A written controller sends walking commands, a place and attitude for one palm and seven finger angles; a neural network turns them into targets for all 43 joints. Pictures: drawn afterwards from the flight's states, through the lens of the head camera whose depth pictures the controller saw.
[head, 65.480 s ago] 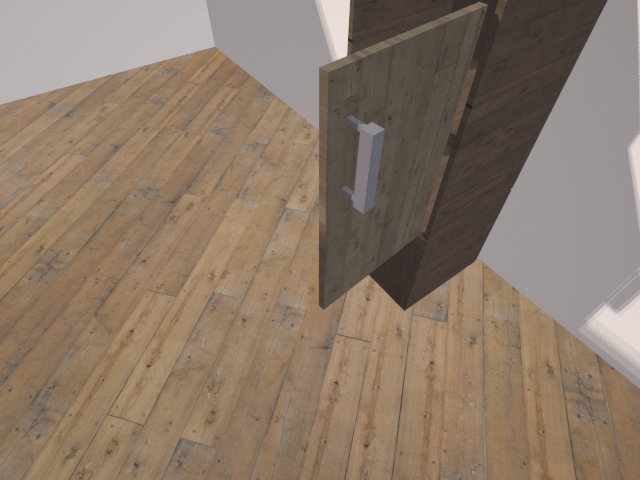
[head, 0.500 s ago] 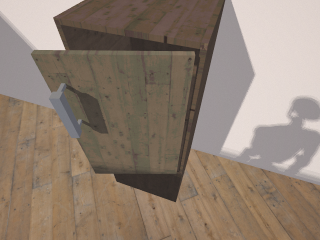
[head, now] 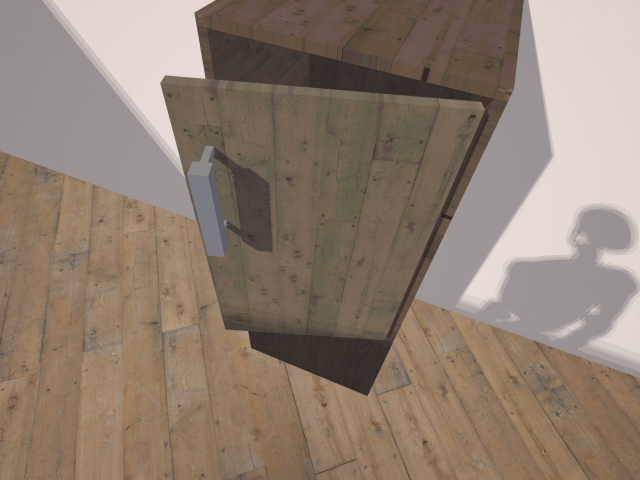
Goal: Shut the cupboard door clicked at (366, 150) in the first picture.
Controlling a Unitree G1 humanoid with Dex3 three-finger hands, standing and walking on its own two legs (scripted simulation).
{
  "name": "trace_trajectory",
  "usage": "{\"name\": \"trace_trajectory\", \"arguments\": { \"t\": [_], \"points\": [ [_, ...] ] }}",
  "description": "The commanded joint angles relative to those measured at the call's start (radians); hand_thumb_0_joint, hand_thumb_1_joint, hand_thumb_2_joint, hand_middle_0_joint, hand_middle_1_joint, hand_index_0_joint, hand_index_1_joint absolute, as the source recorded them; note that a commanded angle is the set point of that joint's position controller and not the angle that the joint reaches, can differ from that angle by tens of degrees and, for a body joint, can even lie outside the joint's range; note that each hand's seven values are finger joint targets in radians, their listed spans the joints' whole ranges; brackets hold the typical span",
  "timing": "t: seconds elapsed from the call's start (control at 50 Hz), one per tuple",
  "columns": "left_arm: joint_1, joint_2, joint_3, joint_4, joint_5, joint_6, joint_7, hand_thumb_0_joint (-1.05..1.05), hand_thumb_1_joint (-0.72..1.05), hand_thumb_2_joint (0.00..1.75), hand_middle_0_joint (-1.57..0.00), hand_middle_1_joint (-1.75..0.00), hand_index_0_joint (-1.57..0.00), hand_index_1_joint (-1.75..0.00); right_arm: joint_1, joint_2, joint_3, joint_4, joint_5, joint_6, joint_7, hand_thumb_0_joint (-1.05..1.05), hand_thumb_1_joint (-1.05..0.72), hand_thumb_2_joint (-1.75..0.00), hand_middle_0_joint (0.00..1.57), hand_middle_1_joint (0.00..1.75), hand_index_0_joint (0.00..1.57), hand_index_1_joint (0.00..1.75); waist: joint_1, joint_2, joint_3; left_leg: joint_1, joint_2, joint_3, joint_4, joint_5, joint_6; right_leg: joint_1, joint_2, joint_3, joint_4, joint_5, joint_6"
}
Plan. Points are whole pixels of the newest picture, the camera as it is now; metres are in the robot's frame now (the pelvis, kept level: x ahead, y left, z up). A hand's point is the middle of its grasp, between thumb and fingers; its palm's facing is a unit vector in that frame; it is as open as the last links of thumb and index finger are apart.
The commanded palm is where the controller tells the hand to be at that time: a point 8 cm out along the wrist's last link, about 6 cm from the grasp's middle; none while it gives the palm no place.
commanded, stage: come to a stop and stand still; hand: left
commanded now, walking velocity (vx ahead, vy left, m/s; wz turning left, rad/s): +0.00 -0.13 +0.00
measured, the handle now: (213, 203) +0.44 +0.19 +0.09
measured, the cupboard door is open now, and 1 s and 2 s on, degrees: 19 19 19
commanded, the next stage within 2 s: look again from close up in 1.00 s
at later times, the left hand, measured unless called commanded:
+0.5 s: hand out of the picture +0.06 +0.15 -0.17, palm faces +0.02 -0.97 -0.24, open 7.3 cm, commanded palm none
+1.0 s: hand out of the picture +0.03 +0.12 -0.18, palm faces +0.02 -0.98 -0.19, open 7.4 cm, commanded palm none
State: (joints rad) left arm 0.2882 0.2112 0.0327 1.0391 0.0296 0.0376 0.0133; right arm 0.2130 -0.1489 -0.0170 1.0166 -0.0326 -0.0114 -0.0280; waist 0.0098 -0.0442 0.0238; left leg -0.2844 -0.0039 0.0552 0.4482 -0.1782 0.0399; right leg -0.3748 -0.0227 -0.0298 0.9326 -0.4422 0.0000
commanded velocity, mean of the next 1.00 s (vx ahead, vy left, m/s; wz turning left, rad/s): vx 0.00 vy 0.00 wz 0.00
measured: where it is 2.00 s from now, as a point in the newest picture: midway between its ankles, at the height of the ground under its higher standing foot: outside the picture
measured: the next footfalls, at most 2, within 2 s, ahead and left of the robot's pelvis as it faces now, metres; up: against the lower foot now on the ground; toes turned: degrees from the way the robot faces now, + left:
right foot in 0.18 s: +0.02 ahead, -0.13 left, +0.00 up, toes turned +0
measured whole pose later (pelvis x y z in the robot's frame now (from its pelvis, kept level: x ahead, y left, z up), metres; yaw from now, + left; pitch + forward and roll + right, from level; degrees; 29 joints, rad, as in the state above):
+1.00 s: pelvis +0.05 -0.05 +0.00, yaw +0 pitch +0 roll +1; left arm 0.31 0.14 -0.02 1.13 0.01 -0.02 0.04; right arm 0.22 -0.16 0.02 1.14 -0.01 -0.02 -0.04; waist 0.01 -0.01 0.01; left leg -0.15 0.01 0.07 0.44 -0.29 0.00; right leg -0.09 0.02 -0.04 0.43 -0.34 -0.04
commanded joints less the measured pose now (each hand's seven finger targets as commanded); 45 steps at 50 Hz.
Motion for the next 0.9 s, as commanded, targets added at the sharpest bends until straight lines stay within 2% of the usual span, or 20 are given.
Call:
{"name": "trace_trajectory", "arguments": {
  "t": [0.0,0.06,0.1,0.12,0.14,0.16,0.18,0.22,0.26,0.28,0.3,0.32,0.34,0.36,0.38,0.48,0.52,0.56,0.74,0.88],
  "points": [
    [0.025,0.025,0.009,-0.061,0.003,-0.002,-0.012,0.00,0.90,0.90,-0.20,-0.30,-0.20,-0.30,0.084,-0.182,-0.045,-0.027,-0.002,-0.003,-0.013,0.00,-0.90,-0.90,0.20,0.30,0.20,0.30,-0.032,0.153,0.005,0.034,0.286,-0.280,-0.245,-0.094,0.134,-0.027,-0.020,0.015,-0.105,-0.003,0.006],
    [0.032,0.002,0.004,-0.056,-0.003,-0.011,-0.009,0.00,0.90,0.90,-0.20,-0.30,-0.20,-0.30,0.095,-0.193,-0.049,-0.018,-0.004,0.001,-0.010,0.00,-0.90,-0.90,0.20,0.30,0.20,0.30,-0.033,0.173,-0.024,0.027,0.265,-0.276,-0.219,-0.095,0.122,0.061,0.003,-0.005,-0.262,0.004,-0.001],
    [0.066,-0.001,0.004,-0.034,-0.006,-0.025,-0.004,0.00,0.90,0.90,-0.20,-0.30,-0.20,-0.30,0.094,-0.173,-0.045,-0.004,0.002,0.003,-0.008,0.00,-0.90,-0.90,0.20,0.30,0.20,0.30,-0.010,0.147,-0.039,0.006,0.224,-0.247,-0.158,-0.064,0.089,0.172,0.014,-0.019,-0.451,0.123,-0.002],
    [0.094,0.012,0.005,-0.021,-0.007,-0.032,0.001,0.00,0.90,0.90,-0.20,-0.30,-0.20,-0.30,0.092,-0.154,-0.041,0.000,0.008,0.001,-0.006,0.00,-0.90,-0.90,0.20,0.30,0.20,0.30,0.005,0.099,-0.045,-0.033,0.188,-0.201,-0.114,-0.086,0.053,0.247,-0.004,0.006,-0.553,0.182,-0.001],
    [0.183,0.056,-0.003,0.008,0.009,-0.036,0.040,0.00,0.90,0.90,-0.20,-0.30,-0.20,-0.30,-0.020,-0.192,-0.046,-0.061,0.028,0.000,-0.003,0.00,-0.90,-0.90,0.20,0.30,0.20,0.30,0.056,0.014,-0.002,-0.026,0.113,-0.034,0.071,-0.097,-0.026,0.174,-0.057,0.069,-0.618,0.239,-0.018],
    [0.071,0.106,-0.012,-0.047,-0.001,-0.044,0.035,0.00,0.90,0.90,-0.20,-0.30,-0.20,-0.30,-0.003,-0.105,-0.027,-0.094,0.017,0.016,0.018,0.00,-0.90,-0.90,0.20,0.30,0.20,0.30,-0.004,-0.065,0.034,-0.080,0.028,0.000,0.208,-0.254,-0.046,0.041,-0.155,0.216,-0.723,-0.142,-0.066],
    [0.021,0.135,-0.011,-0.077,-0.007,-0.052,0.028,0.00,0.90,0.90,-0.20,-0.30,-0.20,-0.30,0.046,-0.098,-0.026,-0.082,0.009,0.030,0.034,0.00,-0.90,-0.90,0.20,0.30,0.20,0.30,-0.041,-0.051,0.016,-0.073,0.023,0.012,0.325,-0.234,-0.049,-0.017,-0.186,0.262,-0.760,-0.255,-0.114],
    [-0.021,0.097,-0.003,-0.096,-0.010,-0.077,0.038,0.00,0.90,0.90,-0.20,-0.30,-0.20,-0.30,0.094,-0.086,-0.021,-0.072,0.005,0.025,0.037,0.00,-0.90,-0.90,0.20,0.30,0.20,0.30,-0.064,-0.025,0.007,-0.107,0.055,-0.034,0.378,-0.179,-0.026,0.057,-0.175,0.211,-0.693,0.059,-0.148],
    [-0.030,0.074,-0.007,-0.085,-0.008,-0.084,0.041,0.00,0.90,0.90,-0.20,-0.30,-0.20,-0.30,0.129,-0.063,-0.007,-0.064,0.011,0.005,0.027,0.00,-0.90,-0.90,0.20,0.30,0.20,0.30,-0.070,-0.053,-0.009,-0.024,0.056,-0.016,0.216,-0.179,-0.027,0.092,-0.158,0.141,-0.601,0.302,-0.154],
    [-0.019,0.069,-0.011,-0.073,-0.012,-0.084,0.040,0.00,0.90,0.90,-0.20,-0.30,-0.20,-0.30,0.157,-0.059,0.000,-0.047,0.012,-0.004,0.022,0.00,-0.90,-0.90,0.20,0.30,0.20,0.30,-0.068,-0.038,-0.033,0.050,0.053,-0.021,0.090,-0.099,-0.028,0.109,-0.136,0.121,-0.537,0.360,-0.129],
    [-0.002,0.054,-0.015,-0.058,-0.017,-0.085,0.037,0.00,0.90,0.90,-0.20,-0.30,-0.20,-0.30,0.170,-0.063,0.005,-0.027,0.012,-0.017,0.019,0.00,-0.90,-0.90,0.20,0.30,0.20,0.30,-0.054,0.065,-0.021,0.080,0.076,-0.059,0.021,0.053,-0.017,0.124,-0.093,0.084,-0.479,0.386,-0.094],
    [0.026,0.041,-0.016,-0.051,-0.021,-0.080,0.037,0.00,0.90,0.90,-0.20,-0.30,-0.20,-0.30,0.169,-0.093,0.008,-0.015,0.011,-0.022,0.013,0.00,-0.90,-0.90,0.20,0.30,0.20,0.30,-0.031,0.117,0.003,0.066,0.126,-0.099,0.013,0.139,0.004,0.119,-0.056,0.074,-0.463,0.338,-0.068],
    [0.031,0.043,-0.019,-0.039,-0.021,-0.073,0.036,0.00,0.90,0.90,-0.20,-0.30,-0.20,-0.30,0.159,-0.100,0.011,-0.004,0.010,-0.024,0.007,0.00,-0.90,-0.90,0.20,0.30,0.20,0.30,-0.021,0.169,0.007,0.028,0.139,-0.146,-0.008,0.173,0.025,0.153,-0.035,0.048,-0.450,0.270,-0.053],
    [0.040,0.042,-0.019,-0.029,-0.021,-0.067,0.035,0.00,0.90,0.90,-0.20,-0.30,-0.20,-0.30,0.131,-0.102,0.013,-0.005,0.012,-0.022,0.004,0.00,-0.90,-0.90,0.20,0.30,0.20,0.30,-0.007,0.163,0.031,0.004,0.143,-0.152,-0.026,0.151,0.034,0.165,-0.029,0.043,-0.462,0.235,-0.048],
    [0.045,0.042,-0.021,-0.023,-0.020,-0.064,0.033,0.00,0.90,0.90,-0.20,-0.30,-0.20,-0.30,0.115,-0.101,0.014,-0.008,0.015,-0.019,0.002,0.00,-0.90,-0.90,0.20,0.30,0.20,0.30,-0.003,0.103,0.061,-0.022,0.132,-0.144,-0.033,0.089,0.031,0.168,-0.033,0.051,-0.487,0.227,-0.048],
    [0.046,0.048,-0.029,-0.003,-0.021,-0.076,0.033,0.00,0.90,0.90,-0.20,-0.30,-0.20,-0.30,0.130,-0.086,0.018,0.035,0.018,-0.022,0.000,0.00,-0.90,-0.90,0.20,0.30,0.20,0.30,-0.019,-0.018,0.010,0.073,0.101,-0.088,-0.022,0.098,0.003,0.193,-0.075,0.084,-0.523,0.396,-0.052],
    [0.047,0.051,-0.029,-0.001,-0.022,-0.076,0.034,0.00,0.90,0.90,-0.20,-0.30,-0.20,-0.30,0.122,-0.080,0.021,0.051,0.018,-0.024,-0.001,0.00,-0.90,-0.90,0.20,0.30,0.20,0.30,-0.015,0.014,0.024,0.080,0.097,-0.086,-0.032,0.131,0.002,0.199,-0.079,0.082,-0.524,0.440,-0.049],
    [0.056,0.055,-0.029,0.008,-0.022,-0.078,0.035,0.00,0.90,0.90,-0.20,-0.30,-0.20,-0.30,0.116,-0.083,0.022,0.060,0.019,-0.023,-0.002,0.00,-0.90,-0.90,0.20,0.30,0.20,0.30,-0.014,-0.008,0.016,0.090,0.097,-0.077,-0.031,0.129,-0.003,0.214,-0.086,0.088,-0.530,0.483,-0.048],
    [0.087,0.067,-0.026,0.040,-0.020,-0.079,0.037,0.00,0.90,0.90,-0.20,-0.30,-0.20,-0.30,0.087,-0.087,0.022,0.084,0.022,-0.021,-0.010,0.00,-0.90,-0.90,0.20,0.30,0.20,0.30,-0.010,0.016,-0.022,0.135,0.098,-0.052,-0.020,0.187,-0.012,0.269,-0.103,0.092,-0.530,0.687,-0.039],
    [0.089,0.062,-0.027,0.054,-0.018,-0.073,0.036,0.00,0.90,0.90,-0.20,-0.30,-0.20,-0.30,0.075,-0.091,0.022,0.095,0.023,-0.018,-0.014,0.00,-0.90,-0.90,0.20,0.30,0.20,0.30,-0.010,0.042,-0.004,0.157,0.106,-0.058,-0.038,0.198,-0.009,0.254,-0.096,0.090,-0.547,0.614,-0.041]
  ]
}}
